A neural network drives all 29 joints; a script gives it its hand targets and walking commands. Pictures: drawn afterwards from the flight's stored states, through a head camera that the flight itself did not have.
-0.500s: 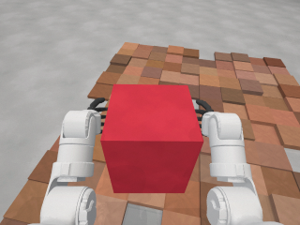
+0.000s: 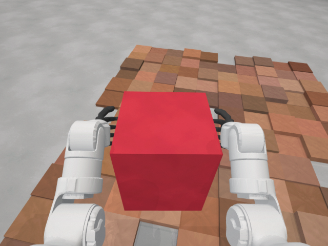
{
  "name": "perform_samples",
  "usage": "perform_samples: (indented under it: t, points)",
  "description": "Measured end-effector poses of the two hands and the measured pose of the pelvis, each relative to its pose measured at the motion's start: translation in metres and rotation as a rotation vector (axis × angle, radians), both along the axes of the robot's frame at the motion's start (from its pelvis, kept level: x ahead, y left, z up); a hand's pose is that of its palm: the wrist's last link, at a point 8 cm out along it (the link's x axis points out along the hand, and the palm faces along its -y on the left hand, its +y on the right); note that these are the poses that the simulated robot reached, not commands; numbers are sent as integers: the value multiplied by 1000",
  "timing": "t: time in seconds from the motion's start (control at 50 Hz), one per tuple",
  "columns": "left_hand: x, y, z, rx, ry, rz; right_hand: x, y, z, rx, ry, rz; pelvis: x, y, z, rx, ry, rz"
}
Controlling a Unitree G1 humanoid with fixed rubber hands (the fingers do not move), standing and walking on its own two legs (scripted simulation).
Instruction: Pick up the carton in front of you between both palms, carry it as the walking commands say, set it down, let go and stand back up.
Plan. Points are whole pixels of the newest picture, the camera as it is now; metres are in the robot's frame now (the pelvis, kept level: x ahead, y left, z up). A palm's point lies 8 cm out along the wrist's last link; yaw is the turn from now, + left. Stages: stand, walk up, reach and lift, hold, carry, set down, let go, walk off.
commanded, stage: carry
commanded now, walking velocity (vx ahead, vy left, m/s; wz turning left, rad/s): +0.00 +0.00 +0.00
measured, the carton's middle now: (164, 152) +0.34 +0.00 +0.05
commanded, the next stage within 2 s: none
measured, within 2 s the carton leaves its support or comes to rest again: neither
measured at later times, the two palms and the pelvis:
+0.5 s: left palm (100, 131) +0.34 +0.16 +0.13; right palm (225, 133) +0.35 -0.14 +0.13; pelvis +0.00 +0.00 +0.00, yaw +0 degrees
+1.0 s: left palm (114, 97) +0.42 +0.13 +0.17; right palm (231, 98) +0.44 -0.16 +0.17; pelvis +0.07 -0.02 +0.00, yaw +1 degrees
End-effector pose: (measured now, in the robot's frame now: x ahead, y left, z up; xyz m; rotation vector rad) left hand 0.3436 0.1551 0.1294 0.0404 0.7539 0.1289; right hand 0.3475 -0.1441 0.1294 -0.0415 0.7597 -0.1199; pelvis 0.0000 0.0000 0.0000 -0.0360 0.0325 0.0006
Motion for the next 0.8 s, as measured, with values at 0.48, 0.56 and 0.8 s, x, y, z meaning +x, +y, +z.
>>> perform_samples:
  t: [0.48, 0.56, 0.8]
  points:
    - [1, 2, 0, -2, -1, -1, 1, 3, 0, 0, 0, -1, 1, 3, 0, -1, 0, -1]
    - [1, 3, 0, -2, -1, -1, 1, 3, 0, 0, -1, -1, 1, 3, 0, -1, 1, -1]
    - [22, -4, 21, 3, -57, -12, 17, -4, 17, -3, -57, 2, 17, -2, -2, 16, 17, 7]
